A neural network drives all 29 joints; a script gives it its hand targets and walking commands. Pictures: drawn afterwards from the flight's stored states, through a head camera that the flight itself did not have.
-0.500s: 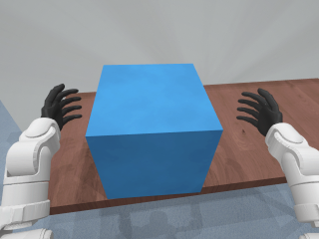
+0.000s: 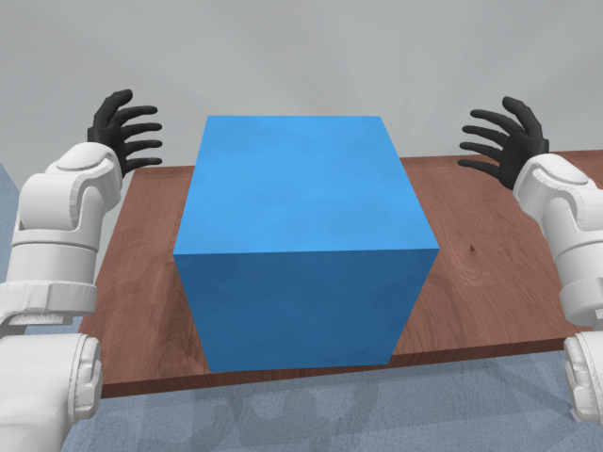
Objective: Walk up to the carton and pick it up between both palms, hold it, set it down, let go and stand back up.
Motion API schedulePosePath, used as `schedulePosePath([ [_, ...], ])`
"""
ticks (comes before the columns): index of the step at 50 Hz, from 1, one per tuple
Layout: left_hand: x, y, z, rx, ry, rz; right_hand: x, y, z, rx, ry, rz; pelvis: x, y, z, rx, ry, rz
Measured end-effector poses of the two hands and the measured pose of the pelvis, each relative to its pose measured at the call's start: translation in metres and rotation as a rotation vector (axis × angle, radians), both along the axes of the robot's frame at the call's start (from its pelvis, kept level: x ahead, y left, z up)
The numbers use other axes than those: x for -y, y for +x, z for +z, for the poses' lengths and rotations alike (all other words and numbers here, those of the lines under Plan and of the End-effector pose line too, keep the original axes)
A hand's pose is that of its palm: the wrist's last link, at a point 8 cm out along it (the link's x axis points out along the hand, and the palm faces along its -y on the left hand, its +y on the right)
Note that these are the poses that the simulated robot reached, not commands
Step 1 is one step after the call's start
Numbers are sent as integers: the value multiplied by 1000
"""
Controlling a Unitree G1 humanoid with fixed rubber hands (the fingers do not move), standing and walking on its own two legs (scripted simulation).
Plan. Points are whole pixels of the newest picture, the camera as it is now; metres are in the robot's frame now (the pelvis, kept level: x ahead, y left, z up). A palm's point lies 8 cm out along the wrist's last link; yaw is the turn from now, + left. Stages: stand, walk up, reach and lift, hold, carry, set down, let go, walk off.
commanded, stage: reach and lift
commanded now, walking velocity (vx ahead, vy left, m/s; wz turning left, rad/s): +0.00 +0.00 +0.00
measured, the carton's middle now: (298, 240) +0.44 +0.02 +0.06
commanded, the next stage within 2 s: none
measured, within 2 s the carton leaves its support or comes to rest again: neither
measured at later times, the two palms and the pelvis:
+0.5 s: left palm (134, 211) +0.40 +0.24 +0.15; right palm (479, 210) +0.42 -0.23 +0.15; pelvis +0.00 +0.00 +0.00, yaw +1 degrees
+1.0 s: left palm (158, 228) +0.41 +0.22 +0.11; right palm (460, 227) +0.42 -0.22 +0.11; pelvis +0.00 +0.00 -0.01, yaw +0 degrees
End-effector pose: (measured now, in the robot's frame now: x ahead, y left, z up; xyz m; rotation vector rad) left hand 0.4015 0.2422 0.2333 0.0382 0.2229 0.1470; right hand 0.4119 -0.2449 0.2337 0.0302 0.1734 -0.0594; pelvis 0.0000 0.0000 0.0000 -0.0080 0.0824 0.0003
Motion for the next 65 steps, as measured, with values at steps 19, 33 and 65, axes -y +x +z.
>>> schedulePosePath([
  [19,0,7,-58,-70,9,-13,-13,9,-54,-77,-17,7,-1,4,0,3,-7,10],
  [33,16,6,-105,-68,14,-22,-13,4,-102,-77,-25,-38,-1,-2,-4,-56,-7,6],
  [65,39,6,-122,4,15,-22,-55,9,-118,-50,-28,-10,3,-6,-6,-98,-9,3],
])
